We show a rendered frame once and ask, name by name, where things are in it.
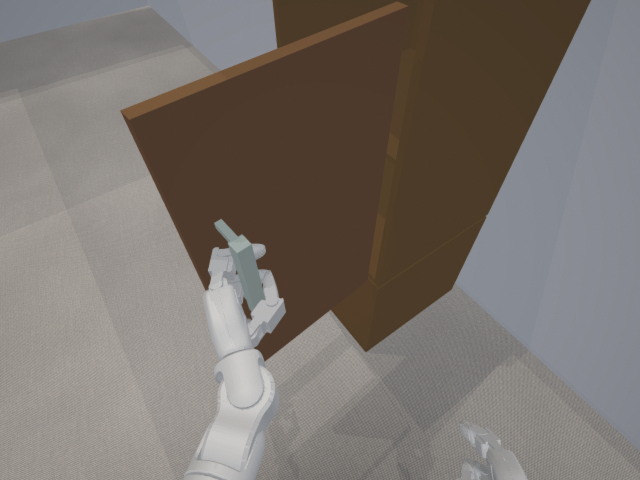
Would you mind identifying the robot left forearm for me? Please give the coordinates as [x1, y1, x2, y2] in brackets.
[183, 349, 279, 480]

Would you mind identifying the robot left hand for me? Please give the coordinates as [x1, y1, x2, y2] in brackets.
[203, 244, 286, 362]

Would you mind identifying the robot right hand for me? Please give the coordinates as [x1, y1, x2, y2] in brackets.
[455, 421, 528, 480]

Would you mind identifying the handle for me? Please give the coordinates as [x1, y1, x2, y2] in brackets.
[214, 219, 266, 312]

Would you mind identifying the cupboard door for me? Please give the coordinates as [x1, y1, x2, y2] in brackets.
[120, 2, 409, 362]

